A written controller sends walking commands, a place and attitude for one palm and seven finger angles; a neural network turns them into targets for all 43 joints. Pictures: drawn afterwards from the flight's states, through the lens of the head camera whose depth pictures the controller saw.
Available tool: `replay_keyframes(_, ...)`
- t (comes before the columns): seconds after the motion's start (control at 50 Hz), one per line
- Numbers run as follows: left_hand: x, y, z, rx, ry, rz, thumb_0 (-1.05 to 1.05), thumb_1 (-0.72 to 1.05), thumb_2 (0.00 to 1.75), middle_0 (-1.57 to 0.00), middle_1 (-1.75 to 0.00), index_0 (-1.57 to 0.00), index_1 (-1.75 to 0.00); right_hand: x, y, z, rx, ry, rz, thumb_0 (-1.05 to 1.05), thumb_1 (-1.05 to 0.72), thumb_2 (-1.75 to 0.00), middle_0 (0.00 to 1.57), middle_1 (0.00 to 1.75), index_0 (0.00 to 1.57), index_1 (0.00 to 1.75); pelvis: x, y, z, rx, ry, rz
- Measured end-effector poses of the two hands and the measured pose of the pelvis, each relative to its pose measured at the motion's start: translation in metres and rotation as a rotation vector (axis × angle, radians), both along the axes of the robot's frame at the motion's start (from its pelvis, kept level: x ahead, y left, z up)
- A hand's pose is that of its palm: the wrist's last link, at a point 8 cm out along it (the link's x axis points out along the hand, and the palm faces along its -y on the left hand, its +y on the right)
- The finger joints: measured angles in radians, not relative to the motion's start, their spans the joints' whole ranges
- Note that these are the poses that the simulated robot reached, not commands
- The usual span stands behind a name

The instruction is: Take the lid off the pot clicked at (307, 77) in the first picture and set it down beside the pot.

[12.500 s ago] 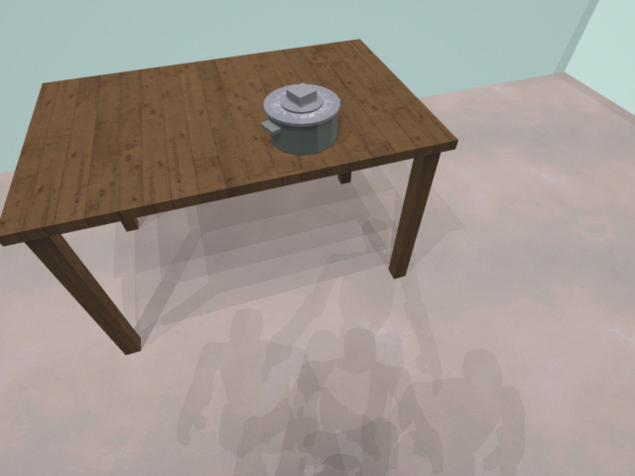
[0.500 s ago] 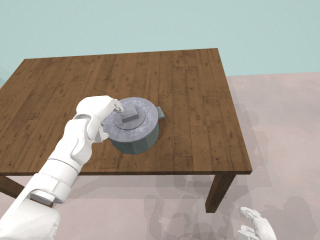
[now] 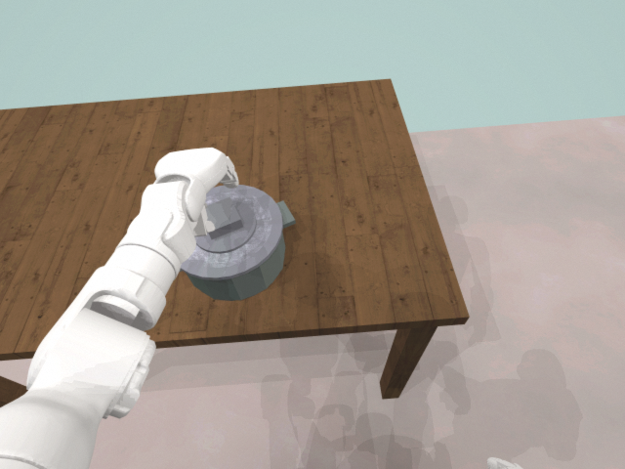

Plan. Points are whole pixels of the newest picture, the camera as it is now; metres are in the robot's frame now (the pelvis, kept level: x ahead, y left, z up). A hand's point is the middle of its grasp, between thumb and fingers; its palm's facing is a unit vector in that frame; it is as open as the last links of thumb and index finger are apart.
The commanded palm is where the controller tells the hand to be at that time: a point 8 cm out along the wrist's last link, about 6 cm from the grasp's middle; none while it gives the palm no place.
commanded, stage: move the open hand above the knob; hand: left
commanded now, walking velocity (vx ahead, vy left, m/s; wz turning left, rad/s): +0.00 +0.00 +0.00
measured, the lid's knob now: (220, 217) +0.49 +0.14 +0.00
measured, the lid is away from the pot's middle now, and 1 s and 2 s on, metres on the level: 0.00 0.00 0.00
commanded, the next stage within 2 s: lower the open fingers around the knob in 0.76 s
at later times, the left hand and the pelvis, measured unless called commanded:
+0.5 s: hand (204, 199) +0.47 +0.15 +0.07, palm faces -0.35 -0.06 -0.94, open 10.2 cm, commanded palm +0.46 +0.14 +0.14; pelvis +0.00 +0.01 +0.00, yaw -1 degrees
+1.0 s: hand (204, 210) +0.45 +0.14 +0.07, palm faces -0.35 -0.06 -0.93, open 10.2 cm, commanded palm +0.45 +0.14 +0.12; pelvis -0.01 +0.01 +0.00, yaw +0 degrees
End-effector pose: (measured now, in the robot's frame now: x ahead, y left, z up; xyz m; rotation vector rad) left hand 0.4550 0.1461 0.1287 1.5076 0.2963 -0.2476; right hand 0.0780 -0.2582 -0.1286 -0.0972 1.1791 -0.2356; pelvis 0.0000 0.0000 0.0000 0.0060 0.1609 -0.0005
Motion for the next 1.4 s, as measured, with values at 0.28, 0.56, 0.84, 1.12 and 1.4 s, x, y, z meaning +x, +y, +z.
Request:
replay_keyframes(0.28, 0.018, -0.004, -0.003, -0.007, 0.010, 0.013, 0.00, -0.24, 1.29, -0.81, -0.08, -0.82, -0.08, -0.032, 0.001, -0.001, -0.013, 0.054, -0.059, 0.00, -0.91, -0.90, 0.20, 0.29, 0.20, 0.30, 0.002, 0.006, 0.000, -0.003, 0.031, -0.020)
replay_keyframes(0.56, 0.012, 0.004, -0.001, -0.015, 0.008, 0.014, 0.00, -0.24, 1.29, -0.82, -0.08, -0.82, -0.08, -0.010, 0.010, 0.000, -0.004, 0.004, -0.028, 0.00, -0.91, -0.90, 0.20, 0.29, 0.20, 0.30, 0.002, 0.009, 0.000, -0.005, 0.030, -0.011)
replay_keyframes(0.84, -0.001, 0.003, 0.004, -0.014, -0.021, 0.001, 0.00, -0.24, 1.29, -0.82, -0.08, -0.82, -0.08, 0.008, 0.013, 0.004, 0.002, -0.043, 0.004, 0.00, -0.91, -0.90, 0.20, 0.29, 0.20, 0.30, -0.001, 0.008, 0.000, -0.004, 0.013, -0.004)
replay_keyframes(1.12, -0.005, -0.003, -0.009, -0.007, 0.012, -0.003, 0.00, -0.24, 1.29, -0.82, -0.08, -0.82, -0.08, -0.007, 0.008, 0.002, -0.011, -0.020, -0.015, 0.00, -0.91, -0.90, 0.20, 0.29, 0.20, 0.30, -0.006, 0.004, -0.001, -0.003, 0.013, -0.009)
replay_keyframes(1.4, -0.003, -0.007, -0.027, -0.010, 0.023, 0.005, 0.00, -0.24, 1.29, -0.81, -0.08, -0.82, -0.08, -0.034, -0.003, 0.000, -0.032, 0.042, -0.060, 0.00, -0.91, -0.90, 0.20, 0.29, 0.20, 0.30, -0.006, 0.002, -0.002, -0.004, 0.031, -0.022)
